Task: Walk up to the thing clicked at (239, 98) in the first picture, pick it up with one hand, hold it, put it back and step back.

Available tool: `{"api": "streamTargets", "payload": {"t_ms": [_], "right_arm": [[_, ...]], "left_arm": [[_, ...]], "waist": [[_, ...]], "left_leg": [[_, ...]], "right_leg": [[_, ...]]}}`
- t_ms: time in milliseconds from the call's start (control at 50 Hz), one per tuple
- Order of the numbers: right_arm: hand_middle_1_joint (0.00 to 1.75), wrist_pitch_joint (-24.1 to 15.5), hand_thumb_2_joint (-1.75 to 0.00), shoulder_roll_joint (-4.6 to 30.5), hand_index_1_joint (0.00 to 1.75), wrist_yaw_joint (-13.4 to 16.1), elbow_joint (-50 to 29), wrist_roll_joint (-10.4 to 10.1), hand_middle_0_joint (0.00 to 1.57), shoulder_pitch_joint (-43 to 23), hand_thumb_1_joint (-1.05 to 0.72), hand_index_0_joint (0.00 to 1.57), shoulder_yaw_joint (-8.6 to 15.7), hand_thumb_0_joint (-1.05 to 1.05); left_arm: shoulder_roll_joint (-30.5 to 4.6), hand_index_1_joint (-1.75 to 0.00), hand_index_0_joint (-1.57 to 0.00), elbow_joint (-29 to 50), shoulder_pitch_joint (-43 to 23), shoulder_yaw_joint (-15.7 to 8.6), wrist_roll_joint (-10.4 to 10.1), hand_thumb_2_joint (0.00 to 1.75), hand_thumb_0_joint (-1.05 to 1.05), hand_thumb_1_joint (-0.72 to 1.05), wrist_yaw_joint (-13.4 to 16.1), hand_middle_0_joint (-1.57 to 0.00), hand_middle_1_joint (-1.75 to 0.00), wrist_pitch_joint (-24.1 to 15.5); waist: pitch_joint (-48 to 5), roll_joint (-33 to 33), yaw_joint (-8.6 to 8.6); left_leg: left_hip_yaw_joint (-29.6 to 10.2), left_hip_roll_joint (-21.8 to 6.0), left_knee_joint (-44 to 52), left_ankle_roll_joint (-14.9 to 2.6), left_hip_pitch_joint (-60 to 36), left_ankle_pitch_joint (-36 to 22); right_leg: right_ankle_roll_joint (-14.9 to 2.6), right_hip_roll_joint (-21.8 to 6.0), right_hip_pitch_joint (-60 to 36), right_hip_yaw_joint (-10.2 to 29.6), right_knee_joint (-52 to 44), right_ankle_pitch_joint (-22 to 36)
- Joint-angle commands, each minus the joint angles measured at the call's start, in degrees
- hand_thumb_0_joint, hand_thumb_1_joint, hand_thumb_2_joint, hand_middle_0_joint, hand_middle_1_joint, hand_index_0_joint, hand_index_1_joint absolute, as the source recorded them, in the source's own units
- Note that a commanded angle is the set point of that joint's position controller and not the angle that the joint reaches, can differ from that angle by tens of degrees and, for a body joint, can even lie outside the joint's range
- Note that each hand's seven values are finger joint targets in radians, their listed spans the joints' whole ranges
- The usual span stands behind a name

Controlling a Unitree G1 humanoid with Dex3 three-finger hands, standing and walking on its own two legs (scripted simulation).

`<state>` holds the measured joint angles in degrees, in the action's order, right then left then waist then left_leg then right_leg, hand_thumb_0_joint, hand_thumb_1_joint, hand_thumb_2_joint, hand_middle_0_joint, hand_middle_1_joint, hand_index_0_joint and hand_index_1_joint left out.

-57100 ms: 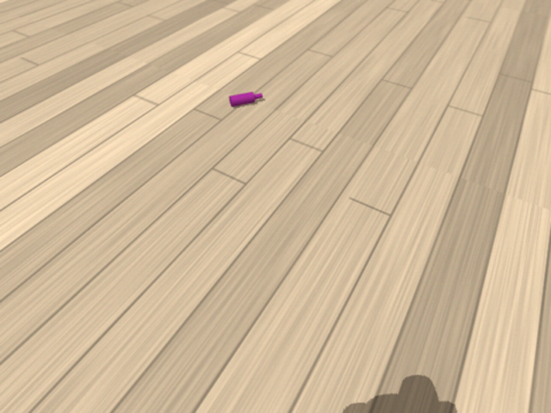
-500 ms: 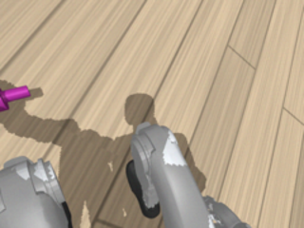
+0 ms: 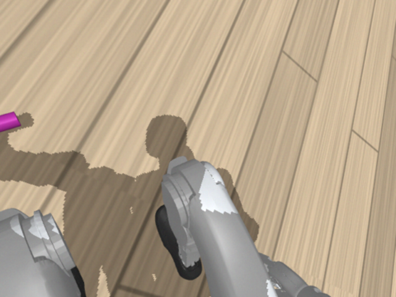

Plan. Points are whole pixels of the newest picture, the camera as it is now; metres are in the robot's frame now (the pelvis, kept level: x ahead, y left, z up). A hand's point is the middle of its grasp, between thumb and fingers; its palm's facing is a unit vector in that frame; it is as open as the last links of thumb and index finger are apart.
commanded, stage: rest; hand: left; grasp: from above
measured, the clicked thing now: out of the picture +0.45 +0.29 -0.26
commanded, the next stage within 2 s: open in 0.26 s
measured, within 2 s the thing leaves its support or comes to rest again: rests again in 0.28 s
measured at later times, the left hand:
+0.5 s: hand out of the picture +0.43 +0.32 -0.25, palm faces -0.43 -0.17 -0.89, open 9.3 cm
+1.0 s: hand out of the picture +0.44 +0.32 -0.25, palm faces -0.43 -0.17 -0.89, open 12.7 cm
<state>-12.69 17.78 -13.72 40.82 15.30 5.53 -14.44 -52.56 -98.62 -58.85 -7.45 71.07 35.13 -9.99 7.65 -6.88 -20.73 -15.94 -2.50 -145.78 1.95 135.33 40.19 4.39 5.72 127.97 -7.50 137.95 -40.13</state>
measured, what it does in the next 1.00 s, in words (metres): stands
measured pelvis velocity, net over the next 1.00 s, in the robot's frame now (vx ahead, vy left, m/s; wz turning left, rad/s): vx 0.00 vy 0.00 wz -0.02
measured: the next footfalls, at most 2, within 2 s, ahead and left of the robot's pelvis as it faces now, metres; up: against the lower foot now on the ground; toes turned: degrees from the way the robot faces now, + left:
none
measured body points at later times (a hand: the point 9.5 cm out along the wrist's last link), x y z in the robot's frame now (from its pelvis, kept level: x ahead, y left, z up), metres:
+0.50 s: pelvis +0.00 +0.00 +0.00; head +0.27 +0.13 +0.34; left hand +0.45 +0.32 -0.20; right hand +0.06 -0.25 -0.06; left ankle +0.06 +0.14 -0.27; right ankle +0.11 -0.12 -0.27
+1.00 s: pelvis +0.00 +0.00 +0.00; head +0.27 +0.13 +0.34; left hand +0.46 +0.33 -0.20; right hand +0.06 -0.25 -0.06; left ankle +0.06 +0.14 -0.27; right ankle +0.11 -0.12 -0.27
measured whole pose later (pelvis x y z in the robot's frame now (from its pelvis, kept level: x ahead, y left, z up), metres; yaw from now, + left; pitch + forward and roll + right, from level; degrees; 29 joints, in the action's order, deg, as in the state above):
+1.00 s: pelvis +0.00 +0.00 +0.00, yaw -1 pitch +27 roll -14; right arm -14.4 19.0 -14.8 39.3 15.9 4.3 -16.8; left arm -55.5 -99.4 -59.5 -5.9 70.3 36.2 -10.4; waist 9.3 -8.3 -21.3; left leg -17.2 -2.5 -146.0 1.8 134.7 40.6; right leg 4.5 5.9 126.6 -8.7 137.0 -40.0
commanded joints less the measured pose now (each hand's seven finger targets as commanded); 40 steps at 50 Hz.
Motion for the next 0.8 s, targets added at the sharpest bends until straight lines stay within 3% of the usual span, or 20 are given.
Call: {"api": "streamTargets", "payload": {"t_ms": [0, 140, 180, 200, 220, 260, 280, 300, 320, 340, 420, 460, 520, 540, 580, 600, 640, 700, 720, 780], "right_arm": [[0.3, -0.5, -0.9, 18.6, 0.3, 0.1, 0.8, -0.2, 0.2, 10.9, -0.9, 0.2, 4.9, 0.0], [0.3, -0.7, -0.9, 18.7, 0.3, -0.1, -0.1, 0.3, 0.2, 8.9, -0.9, 0.2, 4.1, 0.0], [0.3, -1.1, -0.9, 18.9, 0.3, -0.6, -0.2, 0.4, 0.2, 9.5, -0.9, 0.2, 4.1, 0.0], [0.3, -1.1, -0.9, 19.4, 0.3, -0.5, 0.1, 0.4, 0.2, 9.8, -0.9, 0.2, 4.0, 0.0], [0.3, -1.1, -0.9, 19.1, 0.3, -0.5, -0.4, 0.0, 0.2, 9.1, -0.9, 0.2, 3.8, 0.0], [0.3, -1.6, -0.9, 19.2, 0.3, -0.7, -0.4, 0.5, 0.2, 9.3, -0.9, 0.2, 3.6, 0.0], [0.3, -1.5, -0.9, 19.8, 0.3, -0.4, 0.5, 0.4, 0.2, 9.8, -0.9, 0.2, 3.7, 0.0], [0.3, -1.7, -0.9, 19.6, 0.3, -0.6, -0.4, 0.2, 0.2, 9.2, -0.9, 0.2, 3.6, 0.0], [0.3, -1.5, -0.9, 19.5, 0.3, -0.5, 0.6, 0.5, 0.2, 9.2, -0.9, 0.2, 3.5, 0.0], [0.3, -1.3, -0.9, 19.8, 0.3, -0.6, -0.2, 0.7, 0.2, 9.6, -0.9, 0.2, 3.5, 0.0], [0.3, -1.8, -0.9, 19.8, 0.3, -0.6, 0.1, 0.4, 0.2, 9.2, -0.89, 0.2, 3.4, 0.0], [0.3, -1.8, -0.9, 19.6, 0.3, -0.7, -0.5, 0.7, 0.2, 8.8, -0.89, 0.2, 3.2, 0.0], [0.3, -2.1, -0.9, 19.7, 0.3, -0.8, -0.2, 0.6, 0.2, 9.0, -0.89, 0.2, 3.1, 0.0], [0.3, -2.1, -0.9, 19.9, 0.3, -0.8, -1.0, 0.3, 0.2, 8.3, -0.89, 0.2, 3.1, 0.0], [0.3, -1.9, -0.9, 19.9, 0.3, -0.7, -1.2, 0.3, 0.2, 8.6, -0.89, 0.2, 3.0, 0.0], [0.3, -1.9, -0.9, 20.0, 0.3, -0.6, -0.3, 0.3, 0.2, 9.3, -0.89, 0.2, 3.1, 0.0], [0.3, -2.0, -0.9, 19.6, 0.3, -0.7, -1.2, 0.4, 0.2, 8.8, -0.89, 0.2, 3.0, 0.0], [0.3, -1.9, -0.9, 19.9, 0.3, -0.6, -1.0, 0.2, 0.2, 9.1, -0.89, 0.2, 3.0, 0.0], [0.3, -1.7, -0.9, 20.1, 0.3, -0.5, -0.5, 0.4, 0.2, 9.4, -0.89, 0.2, 3.2, 0.0], [0.3, -1.3, -0.9, 19.9, 0.3, -0.5, -0.3, 0.4, 0.2, 9.4, -0.89, 0.2, 3.2, 0.0]], "left_arm": [[-14.1, -0.44, -1.15, 6.3, -14.6, -1.4, -1.0, 0.58, 0.0, 0.79, 3.0, -1.15, -0.44, -0.8], [-12.4, -0.45, -1.14, 6.0, -14.4, 0.6, -0.1, 0.6, 0.0, 0.78, 3.7, -1.14, -0.45, -0.9], [-11.8, -0.44, -1.14, 4.7, -15.6, 1.4, -0.2, 0.58, 0.0, 0.77, 3.7, -1.14, -0.44, -0.9], [-14.3, -0.44, -1.13, 5.1, -15.5, -0.2, -0.4, 0.57, 0.0, 0.77, 4.2, -1.13, -0.44, -1.0], [-13.4, -0.42, -1.12, 5.6, -15.3, 0.7, -0.5, 0.58, 0.0, 0.75, 4.2, -1.13, -0.42, -1.0], [-12.5, -0.43, -1.13, 4.5, -15.8, 1.6, -0.3, 0.56, 0.0, 0.76, 4.2, -1.13, -0.43, -0.8], [-15.7, -0.42, -1.13, 4.3, -14.7, -1.4, -0.6, 0.56, 0.0, 0.76, 4.8, -1.13, -0.42, -0.8], [-13.8, -0.41, -1.14, 3.6, -15.7, 0.6, -0.2, 0.54, 0.0, 0.77, 4.4, -1.14, -0.41, -0.8], [-15.4, -0.42, -1.13, 2.6, -14.3, -1.1, -0.4, 0.54, 0.0, 0.76, 4.7, -1.12, -0.42, -0.8], [-14.6, -0.44, -1.13, 2.4, -13.4, -0.3, 0.1, 0.57, 0.0, 0.76, 4.5, -1.13, -0.44, -0.7], [-15.6, -0.46, -0.81, 4.0, -14.7, -0.6, -0.5, 0.54, 0.0, 0.44, 4.1, -0.81, -0.46, -1.0], [-14.4, -0.49, -0.67, 3.2, -14.7, 0.8, -0.2, 0.52, 0.0, 0.28, 4.1, -0.67, -0.5, -1.1], [-15.5, -0.52, -0.57, 3.2, -14.9, 0.1, -1.0, 0.55, 0.0, 0.04, 4.1, -0.56, -0.52, -1.3], [-14.2, -0.54, -0.52, 4.6, -16.0, 1.5, -1.1, 0.57, 0.0, -0.02, 3.9, -0.52, -0.55, -1.6], [-14.6, -0.59, -0.48, 4.3, -15.5, 1.6, -0.8, 0.62, 0.0, -0.08, 3.9, -0.48, -0.58, -1.5], [-15.7, -0.6, -0.45, 3.6, -14.7, 0.1, -1.1, 0.64, 0.0, -0.11, 4.1, -0.46, -0.6, -1.5], [-13.7, -0.63, -0.43, 4.3, -14.6, 1.9, -1.1, 0.66, 0.0, -0.13, 3.6, -0.44, -0.62, -1.3], [-14.1, -0.68, -0.37, 4.9, -14.9, 1.8, -1.4, 0.71, 0.0, -0.19, 3.6, -0.38, -0.67, -1.2], [-15.5, -0.7, -0.36, 4.2, -13.3, 0.3, -1.2, 0.73, 0.0, -0.21, 3.9, -0.36, -0.7, -1.0], [-15.2, -0.74, -0.32, 5.3, -13.5, 0.1, -0.8, 0.77, 0.0, -0.25, 4.0, -0.33, -0.74, -0.7]], "waist": [[-38.2, 27.5, -1.39], [-37.2, 29.7, -1.81], [-35.5, 28.6, -3.06], [-35.9, 27.7, -2.71], [-36.3, 28.5, -1.86], [-35.0, 28.0, -3.06], [-36.0, 28.3, -2.27], [-34.6, 28.8, -2.94], [-34.6, 28.4, -2.43], [-34.8, 27.3, -2.77], [-35.2, 28.9, -2.67], [-34.6, 27.5, -3.27], [-33.6, 27.6, -3.25], [-33.9, 28.2, -2.89], [-34.8, 26.9, -2.95], [-35.1, 26.9, -2.91], [-34.7, 27.1, -2.89], [-35.1, 28.9, -2.81], [-35.8, 28.5, -2.31], [-36.9, 31.1, -2.27]], "left_leg": [[7.8, -1.3, 13.0, -2.47, -28.3, -12.4], [7.2, -1.4, 14.3, -1.78, -30.6, -11.8], [7.4, -1.4, 13.2, -2.16, -28.7, -11.2], [7.3, -1.5, 13.1, -2.32, -28.3, -11.5], [7.3, -1.4, 13.2, -2.24, -28.2, -11.9], [7.3, -1.4, 13.1, -2.23, -28.6, -11.2], [6.8, -1.6, 14.0, -1.95, -29.2, -11.7], [6.8, -1.4, 13.7, -1.92, -28.8, -11.0], [6.8, -1.6, 14.2, -1.9, -28.2, -10.7], [7.0, -1.5, 13.4, -2.12, -28.3, -11.6], [6.8, -1.6, 13.4, -1.96, -29.4, -12.4], [6.9, -1.6, 12.9, -2.19, -28.5, -11.4], [7.0, -1.5, 12.9, -2.28, -27.4, -9.9], [6.7, -1.6, 13.5, -2.19, -27.4, -9.8], [6.7, -1.6, 13.2, -2.33, -27.2, -9.9], [6.7, -1.7, 13.0, -2.29, -27.6, -10.8], [6.8, -1.6, 13.1, -2.21, -28.1, -11.0], [6.4, -1.7, 13.9, -1.89, -28.9, -11.3], [6.4, -1.7, 14.0, -1.83, -29.2, -11.9], [6.3, -1.7, 14.4, -1.41, -31.2, -14.3]], "right_leg": [[-4.94, 1.7, -21.3, -8.0, -13.0, 17.7], [-5.48, 1.9, -19.9, -9.0, -12.2, 16.6], [-5.19, 1.8, -19.9, -8.6, -12.2, 16.7], [-4.96, 1.9, -20.8, -8.6, -12.7, 17.2], [-5.17, 2.0, -21.0, -8.1, -12.7, 17.2], [-4.99, 1.9, -20.1, -8.7, -12.8, 16.7], [-5.11, 1.9, -20.5, -9.2, -12.8, 16.6], [-5.23, 1.6, -18.9, -9.2, -12.2, 16.0], [-5.21, 1.8, -19.8, -9.3, -12.7, 15.7], [-4.98, 2.0, -20.9, -8.9, -12.8, 16.9], [-4.93, 1.8, -20.8, -9.0, -12.6, 17.6], [-4.89, 2.0, -21.0, -8.9, -12.8, 17.1], [-4.91, 1.7, -20.5, -8.8, -13.1, 15.4], [-5.07, 1.9, -20.2, -8.7, -13.2, 15.1], [-4.96, 2.1, -21.1, -8.5, -13.4, 15.4], [-4.84, 1.9, -21.6, -8.7, -13.4, 16.4], [-4.83, 2.0, -21.4, -8.7, -13.2, 16.6], [-5.12, 1.9, -21.3, -9.0, -13.0, 16.5], [-5.11, 1.9, -21.6, -9.3, -12.8, 17.0], [-5.24, 1.9, -21.4, -9.5, -12.1, 18.9]]}}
